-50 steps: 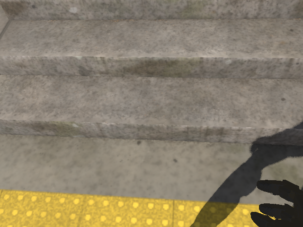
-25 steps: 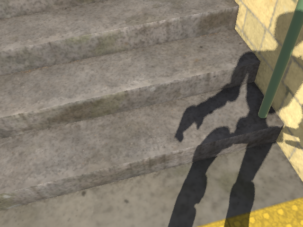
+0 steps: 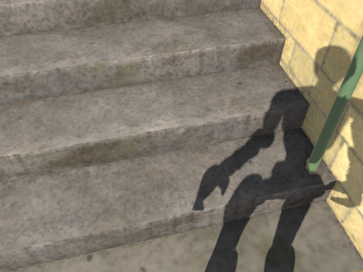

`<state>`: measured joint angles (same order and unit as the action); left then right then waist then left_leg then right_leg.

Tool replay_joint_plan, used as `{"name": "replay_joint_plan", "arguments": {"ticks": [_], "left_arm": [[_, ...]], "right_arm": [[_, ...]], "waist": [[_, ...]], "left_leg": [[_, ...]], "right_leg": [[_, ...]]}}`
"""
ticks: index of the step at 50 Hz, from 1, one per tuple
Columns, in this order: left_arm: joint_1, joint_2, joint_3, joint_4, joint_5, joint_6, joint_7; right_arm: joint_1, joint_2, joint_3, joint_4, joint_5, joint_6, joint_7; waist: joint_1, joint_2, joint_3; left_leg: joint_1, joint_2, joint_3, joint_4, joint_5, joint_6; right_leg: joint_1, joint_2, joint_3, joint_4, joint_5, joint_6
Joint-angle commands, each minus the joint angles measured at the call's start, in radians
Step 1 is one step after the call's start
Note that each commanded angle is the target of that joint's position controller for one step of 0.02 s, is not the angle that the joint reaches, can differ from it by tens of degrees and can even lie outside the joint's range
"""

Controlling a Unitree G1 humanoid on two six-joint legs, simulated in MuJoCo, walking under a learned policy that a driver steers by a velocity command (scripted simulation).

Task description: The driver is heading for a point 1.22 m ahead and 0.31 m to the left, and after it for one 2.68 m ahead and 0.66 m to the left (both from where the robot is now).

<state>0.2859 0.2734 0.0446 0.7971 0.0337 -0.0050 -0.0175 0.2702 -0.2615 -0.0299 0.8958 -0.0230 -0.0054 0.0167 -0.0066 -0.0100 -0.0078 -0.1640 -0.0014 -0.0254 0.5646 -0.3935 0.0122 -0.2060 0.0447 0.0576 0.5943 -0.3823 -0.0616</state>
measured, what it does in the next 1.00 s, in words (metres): walks ahead: left foot, then right foot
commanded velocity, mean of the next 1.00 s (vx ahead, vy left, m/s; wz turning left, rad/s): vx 0.46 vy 0.00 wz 0.03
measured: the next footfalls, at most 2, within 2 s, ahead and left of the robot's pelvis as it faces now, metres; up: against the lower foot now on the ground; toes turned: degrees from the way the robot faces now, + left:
left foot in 0.48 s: +0.39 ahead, +0.09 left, +0.00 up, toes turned +3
right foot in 0.98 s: +0.58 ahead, -0.07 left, +0.00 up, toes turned +1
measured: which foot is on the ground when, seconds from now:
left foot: down 0.00-0.14, up 0.16-0.46, down 0.48-0.98, up 1.00-1.00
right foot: down 0.00-0.48, up 0.50-0.96, down 0.98-1.00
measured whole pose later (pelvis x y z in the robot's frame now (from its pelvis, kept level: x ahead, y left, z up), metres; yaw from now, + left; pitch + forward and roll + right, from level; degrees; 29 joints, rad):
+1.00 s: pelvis +0.47 +0.02 +0.00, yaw +4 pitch +0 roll +1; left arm 0.07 0.17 -0.01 0.87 0.05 -0.09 0.02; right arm 0.42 -0.20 -0.02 1.02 -0.01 -0.07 0.01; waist -0.05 0.00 0.02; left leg -0.14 -0.08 0.01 0.67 -0.40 0.10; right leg -0.34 0.01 -0.08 0.50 -0.17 -0.07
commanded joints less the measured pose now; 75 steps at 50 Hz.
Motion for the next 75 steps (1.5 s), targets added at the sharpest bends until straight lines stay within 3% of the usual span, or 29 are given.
{"name": "replay_joint_plan", "arguments": {"ticks": [1,4,6,7,8,10,19,23,24,25,26,27,30,40,47,49,50,51,52,54,58,63,66,68,70,72,73,74,75], "left_arm": [[-0.135,0.068,0.016,-0.102,0.003,-0.054,-0.002],[-0.131,0.064,0.013,-0.092,0.0,-0.072,-0.001],[0.113,0.081,0.025,-0.003,-0.008,-0.079,-0.003],[0.287,0.219,0.065,0.049,0.0,-0.078,0.01],[0.342,0.248,0.073,0.088,0.001,-0.072,0.016],[0.271,0.147,0.041,0.079,0.007,-0.067,0.012],[0.108,0.15,0.017,0.148,-0.029,-0.096,0.021],[0.071,0.167,0.014,0.161,-0.022,-0.087,0.028],[0.093,0.124,0.0,0.148,-0.015,-0.084,0.024],[0.227,-0.012,-0.025,0.136,-0.035,-0.079,0.017],[0.179,0.092,-0.004,0.15,-0.019,-0.078,0.016],[0.111,0.127,0.005,0.133,-0.018,-0.078,0.01],[0.068,0.081,-0.008,0.143,0.001,-0.068,0.001],[-0.251,0.0,-0.036,0.051,0.003,-0.045,-0.019],[-0.068,0.003,-0.03,0.083,-0.004,-0.066,0.037],[0.199,0.094,0.007,0.152,0.021,-0.093,0.058],[0.218,0.179,0.019,0.146,0.032,-0.094,0.061],[0.18,0.219,0.039,0.157,0.013,-0.077,0.055],[0.093,0.102,0.018,0.125,0.004,-0.069,0.043],[0.035,-0.02,-0.013,0.137,-0.002,-0.075,0.028],[0.177,-0.022,-0.017,0.239,0.002,-0.109,0.029],[0.182,-0.02,-0.041,0.291,-0.002,-0.126,0.014],[0.134,0.022,-0.046,0.273,-0.043,-0.104,0.057],[0.169,0.105,-0.033,0.224,-0.066,-0.106,0.066],[0.143,0.212,0.012,0.18,-0.053,-0.087,0.065],[0.134,0.162,0.025,0.083,-0.026,-0.089,0.022],[0.052,0.068,0.014,-0.027,-0.002,-0.092,-0.022],[0.186,0.034,0.019,0.078,0.049,-0.068,-0.105],[0.096,0.041,0.031,0.022,0.013,-0.089,-0.107]], "right_arm": [[0.068,-0.193,-0.052,-0.027,0.004,-0.035,-0.009],[0.108,-0.189,-0.061,-0.004,-0.004,-0.04,-0.005],[-0.056,-0.163,-0.057,-0.044,0.009,-0.038,-0.004],[-0.145,-0.137,-0.051,-0.104,0.018,-0.047,-0.004],[-0.155,-0.113,-0.047,-0.11,0.004,-0.048,-0.011],[-0.15,-0.105,-0.043,-0.091,0.008,-0.035,-0.013],[-0.27,-0.055,-0.009,-0.171,-0.011,-0.022,0.03],[0.089,-0.145,-0.054,-0.044,-0.019,-0.032,-0.009],[0.222,-0.217,-0.074,-0.018,-0.038,-0.036,-0.024],[0.221,-0.303,-0.084,-0.019,-0.053,-0.043,-0.022],[0.117,-0.263,-0.084,-0.031,-0.007,-0.038,-0.012],[-0.016,-0.193,-0.066,-0.058,0.009,-0.042,-0.008],[-0.043,-0.087,-0.031,-0.023,0.007,-0.073,-0.007],[0.118,-0.097,-0.023,0.065,0.014,-0.099,-0.01],[0.112,-0.098,-0.02,0.067,-0.003,-0.083,-0.018],[0.018,-0.084,-0.02,0.021,0.045,-0.092,-0.01],[0.013,0.043,0.005,-0.008,0.022,-0.095,-0.013],[0.136,0.008,-0.009,0.008,0.022,-0.066,-0.024],[0.085,-0.022,-0.015,0.012,-0.003,-0.049,-0.027],[0.008,0.023,-0.017,-0.028,-0.016,-0.036,-0.014],[-0.155,0.151,0.023,-0.175,0.0,0.004,-0.035],[-0.393,0.158,0.065,-0.382,-0.007,0.013,-0.055],[-0.441,0.15,0.091,-0.45,-0.005,0.024,-0.02],[-0.307,0.113,0.076,-0.372,0.014,0.029,-0.021],[-0.036,0.055,0.048,-0.291,-0.002,0.031,-0.019],[0.008,-0.07,-0.002,-0.259,-0.003,0.01,-0.007],[-0.019,-0.22,-0.061,-0.228,0.004,0.03,-0.011],[0.37,-0.227,-0.063,-0.131,-0.033,0.022,0.001],[0.33,-0.201,-0.063,-0.031,-0.046,0.008,0.034]], "waist": [[-0.047,0.172,0.126],[-0.037,0.155,0.126],[0.114,0.086,0.037],[0.184,-0.158,-0.028],[0.175,-0.243,0.018],[0.117,-0.035,0.067],[0.01,-0.117,0.11],[-0.154,-0.065,-0.082],[-0.188,0.037,-0.161],[-0.084,0.288,-0.242],[-0.075,0.176,-0.177],[-0.02,0.107,-0.027],[0.031,0.051,0.034],[-0.025,0.06,0.083],[0.064,0.088,-0.041],[0.186,-0.012,-0.151],[0.135,-0.173,-0.128],[0.063,-0.161,-0.142],[0.054,-0.043,-0.04],[0.019,-0.047,0.092],[-0.006,-0.051,0.088],[-0.055,-0.001,0.155],[-0.061,-0.058,0.087],[-0.073,-0.08,-0.124],[-0.159,-0.222,-0.34],[-0.145,-0.112,-0.385],[-0.113,0.228,-0.354],[-0.261,0.155,-0.149],[-0.183,0.069,0.045]], "left_leg": [[0.131,0.211,-0.357,-0.286,-0.134,0.188],[0.225,0.278,-0.343,-0.227,0.369,0.215],[-0.013,0.151,-0.132,-0.033,0.631,0.131],[-0.276,0.008,0.038,0.301,0.514,0.066],[-0.584,-0.059,0.069,0.495,-0.091,0.051],[-0.685,0.029,-0.003,0.602,-0.114,0.08],[-0.238,-0.012,0.153,0.066,0.298,0.046],[0.165,-0.061,0.127,-0.026,0.272,0.107],[0.328,0.126,-0.068,-0.073,0.069,0.134],[0.455,0.396,-0.598,-0.242,-0.128,0.256],[0.332,0.373,-0.736,-0.39,-0.308,0.27],[0.178,0.348,-0.56,-0.396,-0.303,0.25],[-0.024,0.227,-0.25,-0.425,0.182,0.194],[0.007,0.16,-0.025,-0.431,0.516,0.148],[0.12,0.193,-0.116,-0.073,1.088,0.205],[-0.139,0.073,-0.061,0.338,0.78,0.132],[-0.391,-0.059,0.004,0.609,-0.071,0.103],[-0.526,-0.062,-0.012,0.817,-0.126,0.098],[-0.626,-0.004,-0.01,0.958,-0.059,0.097],[-0.745,0.027,0.021,1.152,0.02,0.089],[-1.034,0.02,-0.009,1.594,-0.037,0.107],[-1.149,0.032,0.011,1.421,-0.037,0.114],[-0.78,0.06,0.176,0.933,-0.031,0.09],[-0.404,-0.061,0.307,0.745,-0.024,0.102],[-0.324,-0.123,0.253,0.589,-0.105,0.162],[-0.018,-0.077,-0.166,0.205,-0.202,0.245],[0.111,0.165,-0.829,-0.159,-0.27,0.348],[0.184,0.189,-0.957,-0.224,-0.209,0.229],[0.079,0.212,-0.823,-0.198,-0.058,0.162]], "right_leg": [[-0.272,0.01,-0.022,0.033,-0.041,-0.042],[-0.288,-0.009,-0.089,-0.033,-0.008,-0.03],[0.163,-0.012,-0.017,-0.228,0.103,-0.069],[0.441,-0.195,0.279,-0.288,0.213,-0.129],[0.583,-0.359,0.467,-0.317,0.521,-0.185],[0.552,-0.352,0.312,-0.267,0.668,-0.189],[0.146,-0.222,0.016,-0.463,0.81,-0.096],[0.129,-0.183,-0.037,0.018,1.025,-0.036],[-0.018,-0.121,-0.072,0.311,0.701,-0.027],[-0.297,0.057,-0.05,0.686,-0.119,-0.005],[-0.358,0.026,0.067,0.754,-0.07,-0.033],[-0.371,-0.047,0.036,0.72,0.049,-0.043],[-0.23,-0.117,0.012,0.593,0.141,-0.023],[-0.313,-0.116,-0.107,0.122,0.324,0.058],[-0.092,-0.012,-0.139,-0.008,0.129,-0.015],[0.319,-0.176,0.04,-0.261,0.264,-0.059],[0.424,-0.43,0.302,-0.291,0.55,-0.063],[0.375,-0.506,0.449,-0.315,0.32,-0.199],[0.294,-0.466,0.417,-0.365,-0.011,-0.202],[0.148,-0.367,0.251,-0.417,-0.136,-0.134],[0.09,-0.375,0.082,-0.405,0.072,-0.112],[-0.055,-0.295,-0.104,-0.502,-0.045,-0.026],[-0.143,-0.232,-0.25,-0.658,0.469,-0.087],[0.016,-0.253,-0.309,-0.465,1.508,-0.119],[0.343,-0.335,-0.3,-0.05,1.897,-0.098],[0.036,-0.281,-0.25,0.482,1.187,-0.039],[-0.422,-0.016,-0.143,0.917,0.166,0.045],[-0.79,0.072,0.36,1.326,0.396,-0.063],[-1.028,0.101,0.348,1.524,0.431,-0.083]]}}
Velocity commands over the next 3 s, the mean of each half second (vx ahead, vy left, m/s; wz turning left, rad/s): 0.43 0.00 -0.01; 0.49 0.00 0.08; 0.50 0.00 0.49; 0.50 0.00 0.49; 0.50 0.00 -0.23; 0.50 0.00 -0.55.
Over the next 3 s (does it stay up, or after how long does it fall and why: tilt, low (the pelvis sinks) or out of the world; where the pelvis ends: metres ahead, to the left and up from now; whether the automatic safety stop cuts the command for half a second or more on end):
stays up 1.45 0.55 0.43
